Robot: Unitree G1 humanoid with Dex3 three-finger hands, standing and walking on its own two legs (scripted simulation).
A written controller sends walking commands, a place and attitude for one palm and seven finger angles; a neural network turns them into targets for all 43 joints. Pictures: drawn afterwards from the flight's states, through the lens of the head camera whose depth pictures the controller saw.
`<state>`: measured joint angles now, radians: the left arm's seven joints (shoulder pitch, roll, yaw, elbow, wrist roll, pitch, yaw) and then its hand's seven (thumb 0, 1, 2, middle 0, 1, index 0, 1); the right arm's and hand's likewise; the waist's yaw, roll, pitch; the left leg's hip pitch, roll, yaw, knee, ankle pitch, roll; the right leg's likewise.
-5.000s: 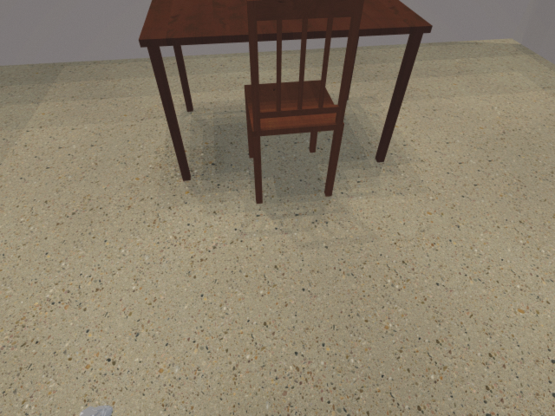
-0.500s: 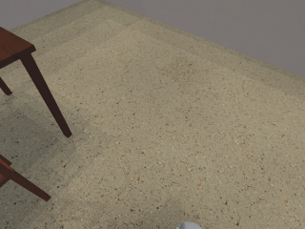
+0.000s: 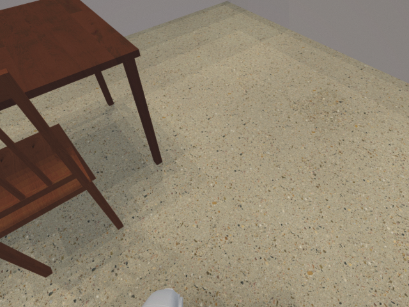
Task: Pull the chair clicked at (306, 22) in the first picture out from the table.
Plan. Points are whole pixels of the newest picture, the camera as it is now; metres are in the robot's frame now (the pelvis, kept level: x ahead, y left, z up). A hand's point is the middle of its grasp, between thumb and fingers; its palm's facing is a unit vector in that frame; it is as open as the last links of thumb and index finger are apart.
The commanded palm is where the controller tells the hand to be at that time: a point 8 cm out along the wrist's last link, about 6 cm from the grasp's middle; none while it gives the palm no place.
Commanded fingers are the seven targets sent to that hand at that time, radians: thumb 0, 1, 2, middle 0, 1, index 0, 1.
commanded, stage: turn to face it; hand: left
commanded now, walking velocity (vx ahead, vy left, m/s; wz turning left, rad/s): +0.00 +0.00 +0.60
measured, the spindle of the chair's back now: out of the picture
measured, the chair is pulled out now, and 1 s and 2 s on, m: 0.00 0.00 0.00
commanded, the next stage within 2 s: take the last steps up to it in 1.04 s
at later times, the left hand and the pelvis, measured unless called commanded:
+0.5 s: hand out of the picture +0.06 +0.28 -0.15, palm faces +0.30 -0.91 -0.28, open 7.4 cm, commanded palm none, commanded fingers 0.00 0.90 0.90 -0.20 -0.30 -0.20 -0.30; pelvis +0.01 +0.03 +0.00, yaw +17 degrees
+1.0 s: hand out of the picture -0.08 +0.23 -0.18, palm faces +0.58 -0.77 -0.26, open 7.4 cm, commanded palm none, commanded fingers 0.00 0.90 0.90 -0.20 -0.30 -0.20 -0.30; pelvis +0.01 +0.03 -0.01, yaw +35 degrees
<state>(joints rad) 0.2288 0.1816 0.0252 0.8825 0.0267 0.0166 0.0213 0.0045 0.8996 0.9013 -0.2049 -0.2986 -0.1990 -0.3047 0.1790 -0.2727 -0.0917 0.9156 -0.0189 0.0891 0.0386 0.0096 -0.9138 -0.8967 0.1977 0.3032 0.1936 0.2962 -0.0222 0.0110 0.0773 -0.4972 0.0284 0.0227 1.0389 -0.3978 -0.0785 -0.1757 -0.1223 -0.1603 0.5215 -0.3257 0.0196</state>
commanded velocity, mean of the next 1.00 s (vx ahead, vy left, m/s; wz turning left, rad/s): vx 0.00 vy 0.00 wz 0.50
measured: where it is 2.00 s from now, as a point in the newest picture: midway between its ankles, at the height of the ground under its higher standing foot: outside the picture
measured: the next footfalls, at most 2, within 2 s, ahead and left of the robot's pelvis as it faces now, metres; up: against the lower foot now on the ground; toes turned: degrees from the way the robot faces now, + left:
left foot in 0.16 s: +0.02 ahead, +0.15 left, +0.00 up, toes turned +12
right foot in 0.60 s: +0.09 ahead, -0.09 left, +0.00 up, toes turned +19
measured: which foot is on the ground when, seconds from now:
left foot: up 0.00-0.14, down 0.16-0.60, up 0.62-0.98, down 1.00-1.00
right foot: down 0.00-0.16, up 0.18-0.58, down 0.60-1.00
